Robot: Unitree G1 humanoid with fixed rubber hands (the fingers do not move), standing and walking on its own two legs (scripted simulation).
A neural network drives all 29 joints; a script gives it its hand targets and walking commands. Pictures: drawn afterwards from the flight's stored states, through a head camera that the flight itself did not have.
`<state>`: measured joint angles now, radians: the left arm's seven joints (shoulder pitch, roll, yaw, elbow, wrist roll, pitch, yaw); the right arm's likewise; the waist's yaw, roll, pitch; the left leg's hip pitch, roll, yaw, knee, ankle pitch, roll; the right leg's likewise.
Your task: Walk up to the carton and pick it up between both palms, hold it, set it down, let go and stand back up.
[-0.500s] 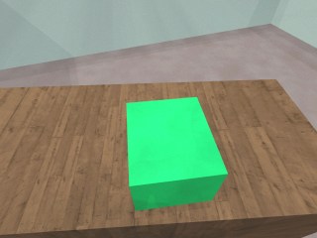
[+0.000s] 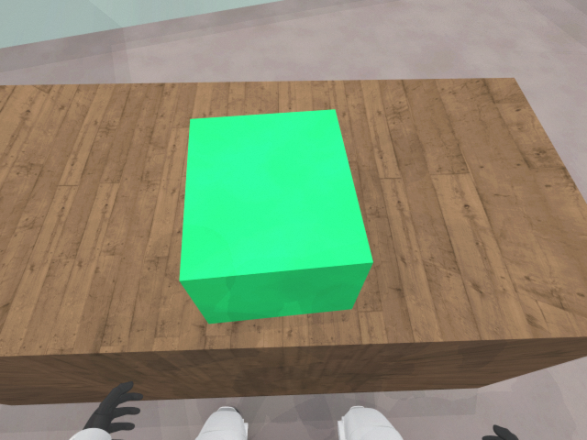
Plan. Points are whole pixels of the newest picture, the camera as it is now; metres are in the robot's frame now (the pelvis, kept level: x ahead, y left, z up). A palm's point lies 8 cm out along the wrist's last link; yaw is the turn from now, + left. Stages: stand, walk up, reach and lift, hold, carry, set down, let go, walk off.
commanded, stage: walk up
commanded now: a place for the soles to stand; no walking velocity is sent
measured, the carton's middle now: (272, 215) +0.44 +0.04 -0.02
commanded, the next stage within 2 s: none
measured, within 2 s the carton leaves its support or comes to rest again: neither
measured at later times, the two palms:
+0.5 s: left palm out of the picture -0.08 +0.18 -0.11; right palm out of the picture +0.00 -0.31 -0.12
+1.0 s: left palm out of the picture -0.09 +0.18 -0.12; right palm out of the picture +0.03 -0.29 -0.12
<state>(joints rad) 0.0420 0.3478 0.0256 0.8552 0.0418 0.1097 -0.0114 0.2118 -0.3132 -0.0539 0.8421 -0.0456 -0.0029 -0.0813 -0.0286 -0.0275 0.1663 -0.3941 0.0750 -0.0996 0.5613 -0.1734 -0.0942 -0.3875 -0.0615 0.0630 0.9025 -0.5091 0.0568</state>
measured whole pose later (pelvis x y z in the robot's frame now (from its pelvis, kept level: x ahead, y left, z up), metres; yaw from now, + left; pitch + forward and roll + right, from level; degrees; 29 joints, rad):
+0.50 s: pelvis -0.08 -0.07 +0.01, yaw +10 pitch -2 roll +1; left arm 0.26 0.21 -0.01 0.91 0.03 0.02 0.00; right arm 0.32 -0.24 -0.03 0.92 -0.03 0.01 0.01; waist 0.02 0.01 0.06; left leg -0.20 -0.04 -0.03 0.51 -0.26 0.00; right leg -0.28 -0.10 -0.12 0.60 -0.28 0.00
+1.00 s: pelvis -0.05 -0.06 +0.02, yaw +13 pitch -1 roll -1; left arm 0.31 0.21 -0.04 1.00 0.02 -0.01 0.01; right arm 0.29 -0.22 0.04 1.03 -0.01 -0.03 -0.01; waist 0.01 0.02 0.01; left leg -0.19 -0.02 -0.10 0.53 -0.33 0.01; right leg -0.19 -0.03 -0.12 0.48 -0.27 0.00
